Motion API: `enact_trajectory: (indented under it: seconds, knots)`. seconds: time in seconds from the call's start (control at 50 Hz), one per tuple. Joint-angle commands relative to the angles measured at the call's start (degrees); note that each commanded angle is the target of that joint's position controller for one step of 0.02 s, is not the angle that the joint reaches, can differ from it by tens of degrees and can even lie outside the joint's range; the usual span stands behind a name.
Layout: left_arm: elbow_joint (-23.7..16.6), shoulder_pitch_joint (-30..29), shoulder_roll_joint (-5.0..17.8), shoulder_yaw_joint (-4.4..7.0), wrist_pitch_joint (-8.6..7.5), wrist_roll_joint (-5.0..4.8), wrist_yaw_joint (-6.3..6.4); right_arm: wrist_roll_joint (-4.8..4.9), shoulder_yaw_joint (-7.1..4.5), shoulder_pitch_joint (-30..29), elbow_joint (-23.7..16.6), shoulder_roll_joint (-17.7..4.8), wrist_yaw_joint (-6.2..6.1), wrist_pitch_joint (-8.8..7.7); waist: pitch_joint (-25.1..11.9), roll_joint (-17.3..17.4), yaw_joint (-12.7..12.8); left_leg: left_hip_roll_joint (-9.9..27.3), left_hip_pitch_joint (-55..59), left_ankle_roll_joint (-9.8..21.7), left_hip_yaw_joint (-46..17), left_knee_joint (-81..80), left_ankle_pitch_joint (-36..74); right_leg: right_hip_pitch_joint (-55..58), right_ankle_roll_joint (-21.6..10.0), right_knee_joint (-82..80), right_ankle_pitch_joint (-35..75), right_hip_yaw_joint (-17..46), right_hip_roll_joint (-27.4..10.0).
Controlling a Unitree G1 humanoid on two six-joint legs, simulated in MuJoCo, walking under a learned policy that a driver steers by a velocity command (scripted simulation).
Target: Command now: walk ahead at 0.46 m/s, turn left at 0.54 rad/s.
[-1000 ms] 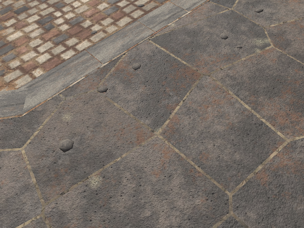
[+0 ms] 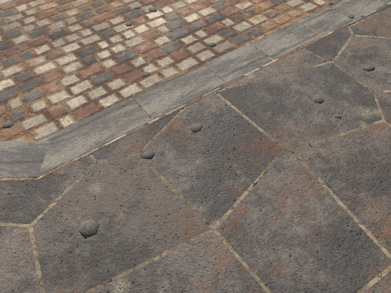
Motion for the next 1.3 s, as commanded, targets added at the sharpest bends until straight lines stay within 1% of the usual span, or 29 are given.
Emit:
enact_trajectory:
  seconds: [0.02, 0.14, 0.18, 0.22, 0.24, 0.26, 0.28, 0.3, 0.32, 0.36, 0.46, 0.56, 0.72, 0.76, 0.78, 0.8, 0.82, 0.84, 0.86, 0.88, 0.94, 1.04, 1.16, 1.2, 1.22, 1.24, 1.26, 1.28, 1.3]
  knots:
    - [-2.8, -3.1, 8.5, 1.86, -0.79, -0.16, 0.28, -0.29, 0.77, -6.3, -6.5, -0.2, 1.01, -1.08, 5.8, -7.4, 0.1, 1.7, -7.3, -0.9, 0.6, -8.6, 7.2, 0.0, -8.0, -8.0, 17.3, 5.7, -14.2]
    - [0.3, 0.0, 12.0, 2.45, 0.3, -1.53, 0.61, -0.01, 1.05, -14.4, -10.3, -0.8, 3.4, -1.41, 6.4, -6.8, 0.6, -1.1, 1.3, 3.4, 7.2, -24.0, 9.1, 3.9, -5.8, -4.8, 32.0, -1.9, -16.2]
    - [0.4, 0.2, 14.1, 2.97, 1.14, -1.61, 1.06, -0.29, -0.29, -11.1, -10.2, -3.5, 3.47, -0.96, 1.6, -9.2, -2.6, -5.3, 9.0, 6.2, 10.3, -24.4, 3.9, 7.2, -4.6, 4.4, 53.7, -4.2, -16.4]
    - [0.1, 0.4, 13.7, 2.48, 1.75, -1.83, 1.52, -0.31, -3.06, 4.4, -6.9, -8.1, 2.36, -0.31, -7.0, -7.3, -11.6, -8.3, 33.3, 10.2, 8.9, -29.2, 7.8, -1.9, -2.2, 26.1, 57.2, -5.6, -14.3]
    - [-1.2, 3.3, 8.7, 0.64, 1.23, 0.32, 1.27, -0.77, -3.49, 10.1, -5.5, -11.3, 0.86, 0.33, -13.2, 3.6, -11.1, 3.3, 52.4, 13.0, -6.9, -27.6, 18.5, -18.2, 0.0, 44.8, 15.5, -4.6, -9.9]
    - [-2.0, 9.9, 5.1, -1.27, 0.04, 0.14, 0.15, -1.89, -2.81, 6.5, -7.8, -14.0, 0.67, -0.25, -25.5, 12.6, -5.6, 20.9, 64.9, 25.4, -39.9, -35.1, 21.0, -33.6, 2.6, 65.3, -22.4, 3.6, 0.1]
    - [-0.7, 4.3, 13.0, 0.76, -0.57, -2.06, -0.34, -2.45, -1.88, 7.2, -7.8, -9.0, 0.93, -0.36, -27.0, 1.5, -10.6, 19.8, 59.7, 23.4, -34.7, -37.9, 24.3, -33.3, 2.5, 68.1, -18.3, 12.3, -2.4]
    - [-2.9, -0.9, 12.3, 0.6, -0.34, -3.52, -0.29, -2.5, -1.14, 4.1, -6.7, -7.6, 1.12, -0.82, -17.0, 0.8, -9.1, 17.6, 51.3, 20.9, -22.9, -37.6, 30.7, -35.3, 2.3, 66.0, -15.3, 10.7, -4.5]
    - [-2.6, -2.1, 10.5, 0.2, 0.03, -2.83, 0.3, -1.93, -0.69, 1.6, -5.4, -6.0, 1.36, -1.53, -9.9, -3.8, -6.3, 14.2, 41.6, 18.2, -14.9, -38.5, 34.9, -34.4, 2.6, 60.8, -12.4, 9.7, -7.0]
    - [-0.9, 0.3, 10.0, 0.51, 1.87, -2.18, 0.9, -2.41, -0.19, -2.8, -4.7, -4.0, 1.48, -2.36, -6.0, -1.5, -2.5, 10.7, 29.7, 16.0, -6.7, -42.6, 35.2, -27.0, 3.2, 55.5, -8.7, 9.9, -8.7]
    - [-0.1, 1.8, 6.7, 0.52, 4.58, -0.97, 2.06, -3.56, -0.06, -7.3, -1.1, -3.0, 0.77, -3.93, -3.7, 0.5, 0.1, 8.5, 23.2, 14.6, 4.8, -47.4, 40.1, -23.5, 5.9, 44.6, 2.0, 10.1, -7.2]
    - [-4.1, -6.1, 5.9, 0.27, 4.65, -1.14, 0.83, -3.06, -0.67, -6.5, 1.1, -5.0, -1.54, -1.29, -2.1, 0.6, -3.2, 8.9, 29.7, 13.4, 8.6, -47.7, 32.2, -26.8, 6.0, 32.5, 9.5, 7.8, -7.9]
    - [-10.1, -10.7, 6.3, 0.99, 6.31, -1.29, -1.45, -1.01, -1.99, -4.9, 2.3, -7.7, -2.13, 2.85, -1.4, 1.5, -4.7, 14.7, 39.3, 13.0, 6.7, -38.8, 32.5, -28.6, 2.6, 23.7, -3.6, 3.2, -5.4]
    - [-10.4, -8.2, 6.7, 1.54, 6.01, -1.49, -1.82, -0.18, -2.06, -5.4, 2.3, -7.6, -2.59, 3.22, -3.0, 1.0, -2.5, 12.5, 38.4, 9.5, 9.5, -31.2, 35.5, -21.5, 0.1, 14.0, 3.0, 1.3, -2.9]
    - [-9.9, -4.6, 9.4, 2.66, 5.71, -1.11, -1.24, -0.33, -1.99, -3.6, 2.8, -7.0, -2.67, 2.85, -5.7, -2.2, -0.9, 8.6, 34.6, 5.7, 12.4, -22.9, 33.1, -12.6, -2.4, 8.0, 17.2, 4.0, -2.7]
    - [-10.4, -0.9, 17.5, 4.78, 5.63, -0.3, 0.1, -2.55, -1.31, -4.4, 0.3, -5.0, -2.4, 1.83, -9.8, -14.9, -1.0, 1.7, 18.4, 0.5, 15.5, -6.6, 13.7, 2.0, -9.2, 10.5, 47.7, 21.0, -14.3]
    - [-11.0, 0.9, 18.5, 4.69, 5.4, 0.99, 0.18, -4.07, -0.39, -7.3, -1.6, -3.1, -1.9, 1.22, -15.0, -20.5, 0.4, -7.6, 4.1, -2.6, 8.7, 6.4, -27.8, 9.4, -21.2, 9.3, 59.0, 36.8, -24.6]
    - [-11.3, -0.5, 14.3, 3.48, 4.95, 0.51, -0.16, -2.78, -1.13, -8.4, -0.5, -5.3, -1.12, 1.28, -16.1, -10.8, 1.6, -4.7, 2.6, -2.2, 0.3, 11.7, -28.5, 8.5, -20.4, 8.7, 54.3, 31.6, -23.0]
    - [-11.5, -4.2, 13.2, 3.26, 4.62, -0.23, -0.07, -1.3, -1.25, -8.5, -0.5, -5.4, -0.97, 1.51, -11.6, -8.4, -0.3, -3.4, 0.6, -1.8, 0.1, 11.2, -24.0, 5.0, -17.1, 8.6, 47.1, 26.0, -19.6]
    - [-11.9, -7.3, 12.0, 3.07, 4.77, -1.24, 0.1, -1.34, -1.29, -8.3, 0.1, -4.9, -1.44, 1.76, -8.2, -5.3, -1.7, -2.5, -0.4, -2.0, 0.4, 7.5, -20.1, 1.7, -14.0, 7.6, 40.2, 23.1, -16.4]
    - [-12.9, -11.2, 11.9, 2.82, 5.75, -0.92, 0.95, -1.86, -1.38, -6.6, 0.5, -4.3, -2.12, 2.42, -6.4, -9.3, -4.3, -3.9, 5.9, -4.3, 1.6, 1.3, -12.8, -6.1, -12.3, 5.8, 37.1, 19.9, -12.1]
    - [-12.8, -10.5, 13.2, 3.5, 6.6, -0.99, 2.08, -1.55, -0.75, -7.9, 0.2, -3.0, -2.33, 2.31, -7.6, -11.3, -2.9, -5.0, 10.7, -5.9, 0.7, -12.0, -9.6, -7.3, -11.6, 7.1, 30.5, 22.2, -11.2]
    - [-13.7, -12.8, 12.8, 3.42, 7.57, -1.33, 1.79, -1.09, -1.48, -6.5, -0.1, -4.3, -1.02, 1.04, -6.5, -14.3, -2.9, -6.3, 17.7, -3.6, 0.4, -26.5, -7.9, -9.1, -9.8, 9.4, 21.7, 30.5, -10.2]
    - [-14.1, -13.8, 11.1, 2.86, 7.84, -1.81, 2.09, -1.51, -2.17, -2.3, 1.1, -5.3, -0.71, 0.38, -6.5, -12.6, -4.9, -3.9, 26.2, -1.3, 0.4, -39.2, 3.3, -12.2, -5.8, 13.2, 13.5, 29.6, -6.8]
    - [-13.9, -10.6, 7.7, 1.9, 7.8, -0.71, 2.05, -2.66, -2.98, -1.7, 0.4, -9.3, -1.02, 0.44, -7.5, -2.0, -3.0, 7.9, 31.8, 2.8, -10.8, -42.2, 9.4, -18.2, -2.2, 23.7, -1.1, 23.3, -1.3]
    - [-15.6, -9.9, 7.9, 2.03, 7.2, -0.72, 2.13, -4.43, -3.42, -3.0, 0.7, -12.5, -0.86, 0.72, -3.9, 13.6, -0.9, 17.7, 30.2, 13.5, -25.9, -44.5, 18.8, -29.4, 1.0, 34.2, -22.6, 15.1, 7.2]
    - [-14.2, -8.2, 12.4, 3.3, 6.68, -0.14, 2.29, -4.45, -2.66, -4.7, -0.9, -9.5, -0.88, 0.27, -3.8, 9.8, -1.8, 20.2, 27.9, 18.3, -27.7, -45.1, 17.8, -29.8, 3.0, 46.8, -23.3, 16.8, 3.8]
    - [-12.5, -8.1, 13.8, 3.87, 6.73, -0.65, 2.18, -3.64, -1.78, -6.0, -1.0, -6.6, -1.06, 0.05, -3.5, 5.1, -1.6, 16.1, 27.4, 16.0, -22.0, -45.0, 7.9, -29.8, 3.2, 50.0, -18.1, 17.0, 2.9]
    - [-11.3, -7.9, 11.4, 3.32, 6.98, -0.31, 2.27, -2.54, -1.22, -6.6, -0.6, -4.9, -1.05, 0.0, -2.7, 3.3, -1.3, 11.3, 27.8, 12.7, -17.9, -45.9, -5.7, -30.1, 3.9, 49.0, -13.8, 16.4, 2.1]
Keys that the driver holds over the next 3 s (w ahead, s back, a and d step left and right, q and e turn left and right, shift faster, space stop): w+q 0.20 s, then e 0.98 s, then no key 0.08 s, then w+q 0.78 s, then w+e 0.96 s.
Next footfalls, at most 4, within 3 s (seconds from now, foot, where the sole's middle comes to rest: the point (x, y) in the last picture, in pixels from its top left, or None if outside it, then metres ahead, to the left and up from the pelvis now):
0.22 left None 0.30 0.15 -0.78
0.78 right None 0.39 -0.06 -0.78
1.22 left None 0.45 0.17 -0.78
1.56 right None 0.39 -0.07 -0.78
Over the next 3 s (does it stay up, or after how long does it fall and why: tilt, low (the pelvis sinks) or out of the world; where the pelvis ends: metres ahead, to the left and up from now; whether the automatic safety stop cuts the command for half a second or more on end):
stays up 1.17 0.07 -0.02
